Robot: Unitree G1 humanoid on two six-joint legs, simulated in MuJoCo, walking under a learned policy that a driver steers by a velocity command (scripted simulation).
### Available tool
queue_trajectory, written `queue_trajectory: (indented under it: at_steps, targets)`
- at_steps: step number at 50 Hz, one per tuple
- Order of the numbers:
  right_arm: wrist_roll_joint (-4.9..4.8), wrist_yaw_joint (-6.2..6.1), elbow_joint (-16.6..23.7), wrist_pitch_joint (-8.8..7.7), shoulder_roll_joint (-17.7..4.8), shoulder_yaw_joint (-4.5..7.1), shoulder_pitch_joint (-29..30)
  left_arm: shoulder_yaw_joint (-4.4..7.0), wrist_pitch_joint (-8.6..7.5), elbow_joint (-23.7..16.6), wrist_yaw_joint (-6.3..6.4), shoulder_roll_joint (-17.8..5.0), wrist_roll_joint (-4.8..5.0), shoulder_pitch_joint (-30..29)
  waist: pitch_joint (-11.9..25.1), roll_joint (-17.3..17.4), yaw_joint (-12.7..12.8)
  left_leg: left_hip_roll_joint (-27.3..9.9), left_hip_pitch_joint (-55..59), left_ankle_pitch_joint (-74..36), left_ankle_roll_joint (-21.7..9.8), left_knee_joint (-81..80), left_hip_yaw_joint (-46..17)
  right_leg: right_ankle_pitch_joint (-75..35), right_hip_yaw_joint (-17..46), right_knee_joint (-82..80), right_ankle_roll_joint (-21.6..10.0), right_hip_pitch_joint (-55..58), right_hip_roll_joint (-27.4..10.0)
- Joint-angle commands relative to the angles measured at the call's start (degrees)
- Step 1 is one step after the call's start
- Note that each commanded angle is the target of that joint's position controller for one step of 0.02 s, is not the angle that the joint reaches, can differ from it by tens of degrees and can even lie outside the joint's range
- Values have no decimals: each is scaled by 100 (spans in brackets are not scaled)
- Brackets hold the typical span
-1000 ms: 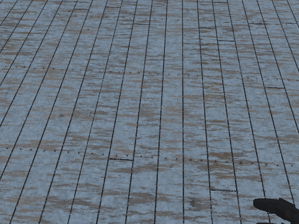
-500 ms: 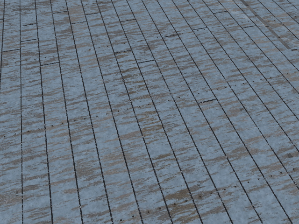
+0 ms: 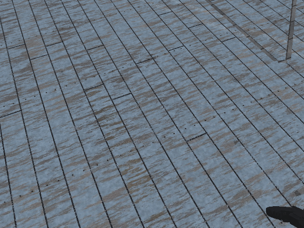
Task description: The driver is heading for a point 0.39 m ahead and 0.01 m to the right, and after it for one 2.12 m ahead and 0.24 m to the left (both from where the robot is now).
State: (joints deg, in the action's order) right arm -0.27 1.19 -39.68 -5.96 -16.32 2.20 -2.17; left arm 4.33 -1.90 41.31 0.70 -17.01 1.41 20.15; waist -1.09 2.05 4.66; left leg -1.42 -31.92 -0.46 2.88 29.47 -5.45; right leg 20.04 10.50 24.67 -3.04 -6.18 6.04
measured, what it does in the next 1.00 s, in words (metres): walks ahead: left foot, then right foot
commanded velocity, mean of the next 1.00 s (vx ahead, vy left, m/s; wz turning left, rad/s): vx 0.50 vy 0.00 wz -0.08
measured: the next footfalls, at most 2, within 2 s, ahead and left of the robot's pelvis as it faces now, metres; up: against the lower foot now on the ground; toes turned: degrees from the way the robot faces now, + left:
left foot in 0.04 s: +0.20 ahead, +0.14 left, +0.00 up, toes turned -6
right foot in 0.56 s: +0.43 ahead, -0.15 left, +0.00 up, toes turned -9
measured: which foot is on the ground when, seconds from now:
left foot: up 0.00-0.02, down 0.04-0.56, up 0.58-1.00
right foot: down 0.00-0.06, up 0.08-0.54, down 0.56-1.00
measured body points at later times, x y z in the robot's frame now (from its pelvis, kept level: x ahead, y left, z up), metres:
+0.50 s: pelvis +0.26 +0.00 +0.00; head +0.29 -0.01 +0.45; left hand +0.54 +0.17 -0.07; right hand +0.20 -0.28 -0.13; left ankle +0.16 +0.14 -0.74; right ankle +0.39 -0.15 -0.72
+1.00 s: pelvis +0.53 -0.06 +0.00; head +0.55 -0.06 +0.45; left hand +0.56 +0.23 -0.12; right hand +0.71 -0.30 -0.10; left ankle +0.71 +0.07 -0.70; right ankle +0.39 -0.15 -0.74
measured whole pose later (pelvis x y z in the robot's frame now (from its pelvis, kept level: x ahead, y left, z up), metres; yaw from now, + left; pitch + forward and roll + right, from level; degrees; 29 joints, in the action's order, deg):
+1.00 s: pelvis +0.53 -0.06 +0.00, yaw +0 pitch +2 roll -2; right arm -1.0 2.8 -43.2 -2.7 -15.4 2.1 -5.7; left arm 3.6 -4.5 47.8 0.0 -16.0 0.1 19.5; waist -0.9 2.5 4.2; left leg -4.1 -37.2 -2.9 -1.5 35.8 -1.1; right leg 17.8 -9.5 11.1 -1.2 4.8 2.6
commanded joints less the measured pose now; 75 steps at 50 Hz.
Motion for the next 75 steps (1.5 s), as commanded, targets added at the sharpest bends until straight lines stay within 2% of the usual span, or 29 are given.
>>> queue_trajectory:
  at_steps: [1,2,3,4,5,6,7,10,17,24,27,28,29,30,31,35,42,49,52,54,55,56,57,58,59,61,66,71,75]
  targets:
    - [-30,-1,306,-163,-802,308,-244,221,-18,-333,37,-794,-12,-147,257,-945,-500,96,1263,355,-269,-294,137,-1353,1291,48,-651,-375,-1310]
    - [35,-38,207,-192,-958,391,-786,142,-27,-372,22,-568,-39,-146,628,-847,-768,-113,2182,438,-470,-360,40,-1475,1086,758,-465,-575,-1017]
    - [116,-89,144,-197,-1275,471,-1608,4,-42,-465,5,-195,-137,-20,1433,-93,-1041,-1128,3617,832,-805,-325,-956,-522,534,2410,-236,-1255,-599]
    - [143,-39,-118,-111,-1731,580,-2044,-85,-110,-609,-4,64,61,853,1979,1948,-620,-2294,5148,2228,-1804,-968,-3806,1523,-123,4231,108,-3259,53]
    - [15,-1,-51,-98,-1146,467,-1936,15,-112,-398,28,-557,116,721,1535,1157,-816,-2199,4853,3664,-1693,-1322,-4153,1214,92,4892,176,-3890,-389]
    - [8,-15,-27,-73,-814,371,-1711,91,-91,-456,27,-820,63,66,836,609,-965,-1915,4178,3423,-1441,-1378,-3198,673,-25,4986,179,-3980,-555]
    - [78,-7,-5,-39,-709,309,-1422,82,-73,-529,42,-755,-14,-294,472,207,-877,-1643,3508,2634,-1325,-1414,-2469,313,-203,4847,191,-3773,-722]
    - [111,-22,-129,-47,-447,214,-1193,59,-98,-600,-38,-466,-27,-422,115,479,-589,-1155,2593,1263,-1344,-1721,-1337,-146,-300,4084,174,-3243,-1010]
    - [-42,-64,-455,0,-888,309,-1473,-132,-186,-809,-151,-79,-91,-1336,-19,240,-766,-1079,2525,34,-1486,-2107,-275,-1497,-798,1882,320,-3087,-1138]
    - [-149,-76,-824,184,-1088,334,-1982,-98,-262,-1064,-292,-243,-14,-2137,-201,325,-895,-1338,3097,-409,-1247,-1748,-78,-1594,-1028,635,90,-2524,-858]
    - [-149,-124,-844,249,-1039,292,-1876,164,-255,-638,-231,-709,-98,-704,684,195,-69,-933,2793,-2181,-907,24,432,-1617,-1264,225,-299,-229,-583]
    - [17,-136,-675,218,-725,152,-1832,290,-217,-460,-152,-1143,-159,356,1525,-469,336,-629,1618,-680,-666,1815,682,-1807,-34,416,-688,1471,-1689]
    - [22,-104,-549,91,-111,-43,-2439,341,-193,-389,-163,-1576,-164,508,2122,-1961,-42,348,-481,3104,-351,3667,591,-772,2596,-248,-1600,2934,-2880]
    - [-100,-67,-621,-2,-737,103,-2089,214,-191,-383,-177,-1017,-96,518,1922,-1327,194,75,-1159,3336,-392,4318,-23,69,2928,-627,-1545,2719,-2779]
    - [-204,-38,-456,-56,-942,171,-1594,127,-215,-402,-179,-829,-83,136,1109,-1098,120,-187,-1461,2814,-461,4337,74,-142,2108,-734,-1317,2040,-2565]
    - [-85,-48,-539,101,-608,158,-1514,15,-306,-397,-219,-415,-190,-697,343,-726,-501,-680,-483,1669,-320,3496,137,-1693,516,-1373,-1075,65,-1957]
    - [-82,-16,-333,252,-362,125,-758,97,-458,21,-112,-641,-218,-534,-100,-496,-389,-487,-691,-198,-217,1799,-4,-2373,-995,-1834,-819,-155,-1799]
    - [-82,204,216,229,-251,50,328,161,-283,447,-31,-830,-103,-7,-414,-381,4,-302,-904,-184,-510,538,471,-2857,-1599,-1531,-582,1016,-2118]
    - [-73,288,371,250,-437,146,144,216,-131,449,50,-1024,-74,-112,-91,-647,-245,86,-315,757,-785,486,958,-5255,-1849,-590,-379,1423,-2172]
    - [-86,237,108,281,-864,407,-1173,215,-25,390,137,-1082,-73,-234,690,-656,-987,543,1555,750,-1116,191,1146,-6268,-2123,1277,-121,972,-1923]
    - [-95,125,-67,331,-1349,595,-2120,137,-63,264,176,-944,-156,-155,1289,-89,-1365,-126,3390,579,-1483,94,-40,-4652,-2138,3003,110,-423,-1685]
    - [-147,94,-38,308,-1856,663,-2060,-154,-249,8,31,-53,-322,476,1861,1319,-689,-1588,5414,1406,-2647,-352,-3301,982,-1622,4990,493,-3103,-411]
    - [-118,79,44,279,-1346,530,-2290,-76,-484,-5,-71,-551,-113,-134,2346,678,-1162,-1739,5729,1972,-2686,-1038,-4134,1323,-466,5541,395,-3773,-421]
    - [-69,59,31,243,-1095,462,-2072,-15,-609,-202,-123,-782,88,-701,1501,451,-1226,-1549,5162,1598,-2380,-1153,-3233,807,-441,5410,268,-4172,-711]
    - [-78,43,91,224,-986,429,-1719,-48,-672,-248,-99,-703,33,-856,1012,-58,-988,-1307,4309,1092,-2183,-1173,-2596,337,-485,4910,219,-3998,-957]
    - [26,4,309,233,-732,334,-1090,34,-604,-227,-45,-771,-178,-852,442,-90,-541,-988,2863,-501,-2054,-1360,-1811,1,-525,4227,345,-3227,-1178]
    - [-6,-158,305,306,-1044,447,-984,-55,-327,-324,34,-379,-273,-914,327,28,-332,-453,1529,-2863,-1826,-1222,-667,-762,-886,2623,763,-2430,-844]
    - [-108,-308,163,582,-1005,461,-1355,-79,-294,-513,-67,-382,-170,-1718,626,360,-687,-203,1649,-1528,-1296,-764,-903,-2216,-785,933,762,-1781,-354]
    - [-81,-359,301,648,-850,432,-1070,68,-358,-467,-93,-670,-213,-1405,620,508,-373,-250,2142,-730,-1060,102,-1695,-2097,-514,94,487,-1418,-449]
